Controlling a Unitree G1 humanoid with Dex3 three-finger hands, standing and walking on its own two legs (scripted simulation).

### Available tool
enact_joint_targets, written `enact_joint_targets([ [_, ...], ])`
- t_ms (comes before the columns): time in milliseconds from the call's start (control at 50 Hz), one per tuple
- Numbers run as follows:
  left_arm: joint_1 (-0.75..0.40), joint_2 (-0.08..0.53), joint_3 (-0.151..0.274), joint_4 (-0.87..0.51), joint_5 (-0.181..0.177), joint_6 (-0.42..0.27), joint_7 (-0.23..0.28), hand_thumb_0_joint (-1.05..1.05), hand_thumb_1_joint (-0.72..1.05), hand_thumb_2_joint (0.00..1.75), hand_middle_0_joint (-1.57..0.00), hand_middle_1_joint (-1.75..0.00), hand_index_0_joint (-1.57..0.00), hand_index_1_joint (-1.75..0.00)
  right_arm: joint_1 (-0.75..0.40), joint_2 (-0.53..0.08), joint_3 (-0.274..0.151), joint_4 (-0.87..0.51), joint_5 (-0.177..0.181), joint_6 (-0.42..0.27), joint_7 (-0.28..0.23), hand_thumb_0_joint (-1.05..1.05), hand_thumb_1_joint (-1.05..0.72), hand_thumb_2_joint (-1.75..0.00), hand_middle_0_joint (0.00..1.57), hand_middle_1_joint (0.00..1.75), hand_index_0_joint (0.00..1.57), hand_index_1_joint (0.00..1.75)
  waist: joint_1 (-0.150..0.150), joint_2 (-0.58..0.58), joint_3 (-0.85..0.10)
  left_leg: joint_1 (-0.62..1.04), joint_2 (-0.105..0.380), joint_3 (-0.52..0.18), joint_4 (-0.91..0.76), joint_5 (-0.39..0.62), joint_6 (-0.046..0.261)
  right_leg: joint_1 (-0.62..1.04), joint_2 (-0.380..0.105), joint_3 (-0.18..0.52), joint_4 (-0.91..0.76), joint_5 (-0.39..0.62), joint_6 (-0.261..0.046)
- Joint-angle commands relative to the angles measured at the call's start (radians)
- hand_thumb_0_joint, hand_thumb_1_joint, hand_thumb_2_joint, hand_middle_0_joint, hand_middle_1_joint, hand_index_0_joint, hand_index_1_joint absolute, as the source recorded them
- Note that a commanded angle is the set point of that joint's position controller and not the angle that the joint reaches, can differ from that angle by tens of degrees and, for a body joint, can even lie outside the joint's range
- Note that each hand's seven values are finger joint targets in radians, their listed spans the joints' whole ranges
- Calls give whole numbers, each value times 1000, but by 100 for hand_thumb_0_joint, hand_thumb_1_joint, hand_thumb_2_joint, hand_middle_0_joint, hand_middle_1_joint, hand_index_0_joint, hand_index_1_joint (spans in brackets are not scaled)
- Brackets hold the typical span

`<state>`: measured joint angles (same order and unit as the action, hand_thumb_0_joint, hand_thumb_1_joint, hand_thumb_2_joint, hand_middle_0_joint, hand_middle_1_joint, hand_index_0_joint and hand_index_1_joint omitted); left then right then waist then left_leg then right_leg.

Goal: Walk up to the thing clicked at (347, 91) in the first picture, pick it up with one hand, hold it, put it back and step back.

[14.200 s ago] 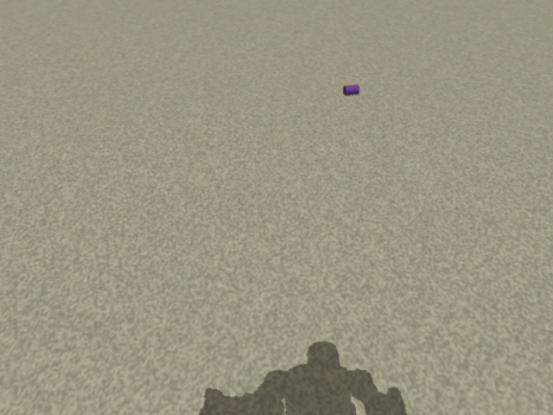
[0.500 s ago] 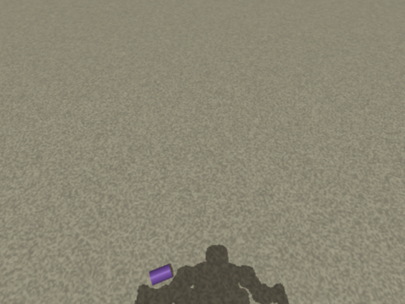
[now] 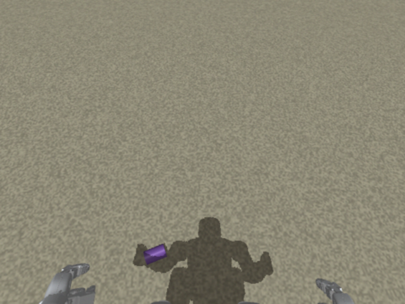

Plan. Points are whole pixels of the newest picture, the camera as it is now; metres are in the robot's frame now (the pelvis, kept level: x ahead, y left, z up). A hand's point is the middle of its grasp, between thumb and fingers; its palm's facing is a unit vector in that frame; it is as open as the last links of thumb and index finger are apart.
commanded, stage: rise first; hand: left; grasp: from above
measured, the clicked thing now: (155, 254) +0.36 +0.21 -0.73
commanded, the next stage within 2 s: none
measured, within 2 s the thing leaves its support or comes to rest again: neither
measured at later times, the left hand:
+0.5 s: hand out of the picture +0.13 +0.27 -0.24, palm faces -0.17 -0.85 -0.50, open 13.5 cm
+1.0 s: hand (109, 288) +0.19 +0.29 -0.41, palm faces -0.39 -0.45 -0.80, open 13.5 cm
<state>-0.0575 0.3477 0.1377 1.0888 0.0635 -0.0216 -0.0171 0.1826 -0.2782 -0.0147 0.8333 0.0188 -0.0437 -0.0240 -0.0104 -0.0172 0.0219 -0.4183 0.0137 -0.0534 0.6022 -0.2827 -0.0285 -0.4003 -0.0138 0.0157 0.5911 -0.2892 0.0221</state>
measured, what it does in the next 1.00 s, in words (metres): lowers itself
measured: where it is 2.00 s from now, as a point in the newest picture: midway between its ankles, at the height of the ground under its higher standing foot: outside the picture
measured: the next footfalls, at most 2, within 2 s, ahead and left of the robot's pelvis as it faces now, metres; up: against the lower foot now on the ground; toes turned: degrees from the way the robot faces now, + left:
none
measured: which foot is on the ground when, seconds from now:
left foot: down 0.00-1.00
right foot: down 0.00-1.00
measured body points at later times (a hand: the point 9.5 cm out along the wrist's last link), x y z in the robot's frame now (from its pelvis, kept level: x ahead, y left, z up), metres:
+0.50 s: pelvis -0.01 +0.01 -0.09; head +0.10 +0.02 +0.34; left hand +0.14 +0.31 -0.20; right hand +0.16 -0.25 -0.19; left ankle +0.01 +0.14 -0.73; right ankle +0.00 -0.13 -0.73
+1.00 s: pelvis -0.05 +0.01 -0.25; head +0.13 +0.02 +0.16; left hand +0.21 +0.31 -0.37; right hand +0.16 -0.25 -0.37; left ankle +0.01 +0.14 -0.73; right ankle +0.00 -0.13 -0.73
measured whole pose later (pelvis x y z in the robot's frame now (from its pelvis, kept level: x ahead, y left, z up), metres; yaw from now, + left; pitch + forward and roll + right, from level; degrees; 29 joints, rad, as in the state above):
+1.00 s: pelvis -0.05 +0.01 -0.25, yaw -2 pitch +33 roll -3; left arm -0.13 0.38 0.09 0.70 0.73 0.03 0.28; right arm 0.03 -0.29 -0.06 0.64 -0.03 -0.16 0.06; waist -0.01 0.00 -0.19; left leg -1.74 -0.02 -0.08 1.85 -0.68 -0.04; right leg -1.71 0.01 0.02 1.82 -0.69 0.04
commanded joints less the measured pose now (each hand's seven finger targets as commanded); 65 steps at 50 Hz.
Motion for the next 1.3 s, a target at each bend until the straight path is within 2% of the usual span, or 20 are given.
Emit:
enact_joint_targets([
  [0,99,188,67,-139,70,44,8,0,-6,78,-30,-85,-30,-85,57,-147,-78,-175,-1,-28,-6,0,-88,-89,20,30,20,30,41,96,-293,27,-43,72,12,226,14,70,18,-36,19,216,-38],
  [80,78,180,63,-235,105,143,19,0,-37,82,-31,-83,-27,-86,15,-146,-77,-264,7,-22,13,0,-87,-89,20,30,20,30,17,43,-245,-64,-28,58,80,174,17,-30,30,-51,74,140,-34],
  [140,72,146,56,-291,133,167,32,0,-43,85,-27,-86,-24,-90,27,-129,-78,-297,2,-35,22,0,-87,-89,20,30,20,30,2,13,-239,-160,-23,55,167,100,22,-142,32,-49,151,73,-32],
  [200,136,175,106,-339,171,158,51,0,-45,87,-25,-88,-21,-92,49,-122,-83,-318,-4,-52,29,0,-87,-89,20,30,20,30,13,56,-289,-230,-15,48,247,69,23,-233,32,-47,252,38,-39],
  [260,108,139,69,-516,194,139,57,0,-47,88,-22,-91,-19,-94,44,-112,-88,-359,-11,-71,32,0,-88,-89,20,30,20,30,-12,80,-334,-264,-9,47,318,68,24,-307,30,-42,326,42,-37],
  [280,147,159,99,-519,199,139,64,0,-47,87,-23,-93,-20,-96,43,-115,-90,-360,-14,-76,31,0,-89,-90,20,30,20,30,-1,78,-359,-280,-6,41,335,83,22,-316,32,-45,353,47,-38],
  [340,228,127,77,-615,218,145,66,0,-49,90,-21,-94,-18,-97,38,-111,-94,-384,-17,-85,31,0,-88,-90,20,30,20,30,-8,90,-420,-294,1,34,391,127,23,-364,29,-51,413,67,-41],
  [380,256,151,98,-661,238,158,75,0,-47,89,-20,-95,-18,-98,30,-109,-95,-390,-17,-91,30,0,-87,-89,20,30,20,30,-1,98,-428,-341,-2,31,425,89,27,-403,30,-48,444,43,-42],
  [460,306,125,79,-742,256,182,78,0,-48,90,-19,-96,-16,-99,2,-105,-90,-413,-18,-103,28,0,-86,-89,20,30,20,30,-7,86,-432,-434,-6,31,490,-12,31,-484,29,-50,496,-31,-42],
  [540,371,124,79,-792,287,200,93,0,-46,86,-20,-96,-19,-97,-14,-101,-88,-426,-16,-116,30,0,-88,-90,20,30,20,30,1,80,-470,-497,-13,33,565,10,34,-536,29,-52,563,-13,-43],
  [600,298,140,60,-834,315,199,102,0,-45,86,-20,-97,-19,-98,-33,-100,-85,-435,-12,-125,30,0,-88,-89,20,30,20,30,-25,81,-457,-566,-16,30,611,-56,38,-611,26,-48,599,-60,-41],
  [680,197,158,49,-730,395,156,130,0,-44,85,-19,-96,-19,-96,-52,-112,-84,-403,-14,-147,33,0,-88,-89,20,30,20,30,-38,60,-451,-691,-21,26,709,-123,39,-740,26,-45,697,-118,-42],
  [780,72,163,19,-613,523,75,191,0,-39,83,-21,-91,-22,-90,-74,-133,-92,-358,-24,-170,45,0,-89,-90,20,30,20,30,-21,111,-534,-799,-24,15,835,-136,28,-922,30,-44,869,-139,-52],
  [860,10,198,27,-560,626,32,286,0,-43,87,-18,-93,-18,-92,-74,-155,-101,-313,-32,-166,61,0,-90,-90,20,30,20,30,4,144,-666,-832,-23,19,951,-35,24,-1026,33,-51,996,-70,-57],
  [880,-19,182,6,-530,651,31,306,0,-44,89,-16,-93,-17,-93,-77,-160,-102,-302,-34,-160,67,0,-90,-90,20,30,20,30,-3,136,-681,-847,-23,10,969,-30,20,-1059,34,-60,1028,-72,-59],
  [960,-203,257,33,-487,726,39,384,0,-49,94,-16,-93,-15,-94,-69,-176,-110,-262,-47,-136,77,0,-90,-90,20,30,20,30,0,130,-759,-945,-26,21,1063,-96,20,-1127,31,-64,1099,-111,-55],
  [1080,-369,325,36,-392,779,69,417,0,-44,91,-21,-89,-20,-91,-49,-170,-115,-216,-56,-111,67,0,-90,-91,20,30,20,30,2,99,-842,-1030,-33,47,1158,-191,32,-1153,37,-66,1146,-193,-50],
  [1140,-472,333,11,-321,802,55,408,0,-44,92,-23,-87,-20,-89,-34,-159,-113,-204,-65,-100,63,0,-90,-91,20,30,20,30,-27,46,-811,-1154,-41,59,1213,-277,49,-1165,43,-55,1150,-282,-44],
  [1180,-481,361,21,-259,827,43,410,0,-42,91,-24,-86,-22,-88,-25,-153,-110,-192,-67,-95,64,0,-90,-90,20,30,20,30,-12,28,-795,-1192,-43,68,1236,-303,53,-1169,45,-49,1155,-326,-44],
  [1280,-572,380,17,-142,908,7,439,0,-44,93,-23,-83,-19,-87,-4,-148,-96,-172,-70,-84,66,0,-89,-90,20,30,20,30,-35,13,-738,-1289,-49,67,1286,-346,61,-1241,50,-61,1198,-373,-47],
])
